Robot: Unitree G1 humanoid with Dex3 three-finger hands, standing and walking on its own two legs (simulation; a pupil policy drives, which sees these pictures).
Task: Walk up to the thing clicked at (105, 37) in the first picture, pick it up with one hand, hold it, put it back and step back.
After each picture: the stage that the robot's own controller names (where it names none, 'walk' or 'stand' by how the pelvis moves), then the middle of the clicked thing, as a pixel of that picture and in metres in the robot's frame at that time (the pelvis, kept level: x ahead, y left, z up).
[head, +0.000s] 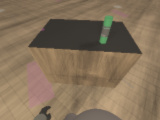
stand; (105, 30) +0.79 -0.10 +0.12
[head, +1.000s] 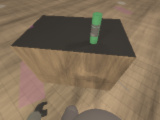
rise first; (95, 29) +0.70 +0.02 +0.15
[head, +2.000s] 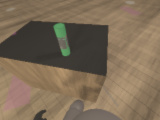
rise first; (63, 41) +0.52 +0.26 +0.13
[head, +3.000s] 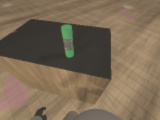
stand; (68, 42) +0.52 +0.20 +0.12
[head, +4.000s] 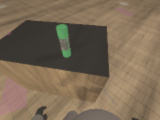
stand; (64, 42) +0.52 +0.22 +0.13
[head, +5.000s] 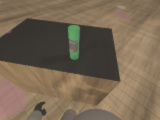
stand; (74, 44) +0.49 +0.16 +0.14
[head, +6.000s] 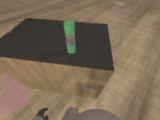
stand; (70, 38) +0.56 +0.19 +0.13
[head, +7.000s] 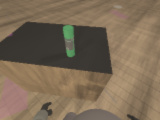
stand; (69, 42) +0.55 +0.19 +0.12
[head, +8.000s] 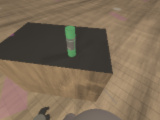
stand; (71, 42) +0.56 +0.18 +0.11
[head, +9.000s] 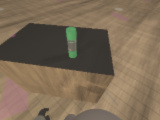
stand; (72, 44) +0.55 +0.18 +0.11
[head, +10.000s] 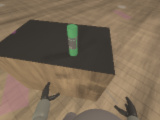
rise first; (72, 41) +0.55 +0.18 +0.12
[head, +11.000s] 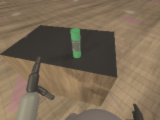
go down; (76, 44) +0.56 +0.18 +0.12
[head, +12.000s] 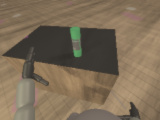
go down; (76, 43) +0.57 +0.17 +0.12
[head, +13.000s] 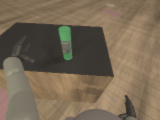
go down; (66, 45) +0.51 +0.17 +0.13
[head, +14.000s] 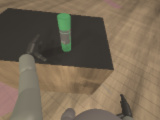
close in; (65, 35) +0.54 +0.17 +0.15
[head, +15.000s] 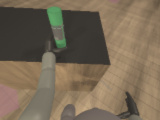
close; (58, 31) +0.55 +0.19 +0.17
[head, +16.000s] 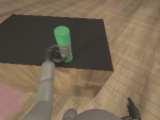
lift; (65, 47) +0.43 +0.16 +0.16
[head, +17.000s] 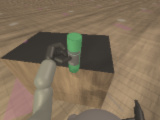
lift; (74, 55) +0.33 +0.12 +0.23
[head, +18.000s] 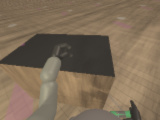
hold; (120, 114) +0.37 -0.39 -0.71
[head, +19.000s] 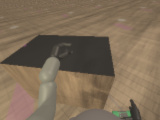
hold; (122, 113) +0.40 -0.41 -0.73
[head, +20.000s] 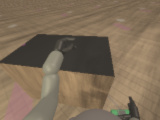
stand; (120, 112) +0.41 -0.41 -0.73
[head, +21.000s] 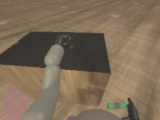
crouch; (116, 105) +0.44 -0.40 -0.73
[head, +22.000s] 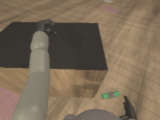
lower; (110, 94) +0.43 -0.40 -0.73
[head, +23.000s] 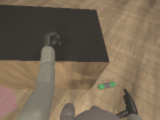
lower; (106, 85) +0.46 -0.40 -0.69
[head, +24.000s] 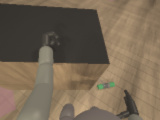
lower; (106, 85) +0.45 -0.39 -0.69
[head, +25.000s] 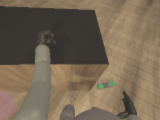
lower; (105, 85) +0.46 -0.39 -0.69
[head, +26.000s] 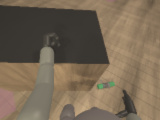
loosen; (105, 85) +0.47 -0.39 -0.69
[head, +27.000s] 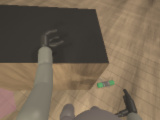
open; (105, 83) +0.47 -0.39 -0.69
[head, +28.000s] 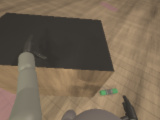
sink last; (108, 91) +0.46 -0.41 -0.71
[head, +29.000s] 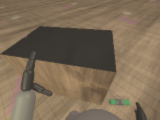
stand; (119, 102) +0.49 -0.39 -0.72
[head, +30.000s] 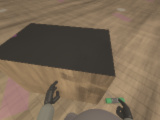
stand; (114, 100) +0.46 -0.40 -0.74
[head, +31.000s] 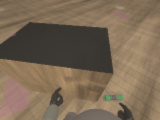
stand; (113, 97) +0.48 -0.39 -0.74
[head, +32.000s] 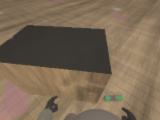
stand; (113, 97) +0.48 -0.38 -0.74
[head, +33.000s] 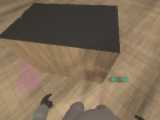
walk; (118, 79) +0.59 -0.41 -0.72
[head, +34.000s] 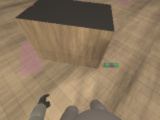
walk; (111, 65) +0.93 -0.47 -0.73
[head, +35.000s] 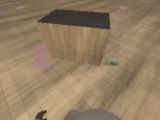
stand; (112, 63) +1.20 -0.42 -0.73
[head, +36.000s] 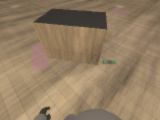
stand; (109, 61) +1.21 -0.41 -0.75
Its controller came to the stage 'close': yes
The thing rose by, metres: 0.21
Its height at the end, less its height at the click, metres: -0.86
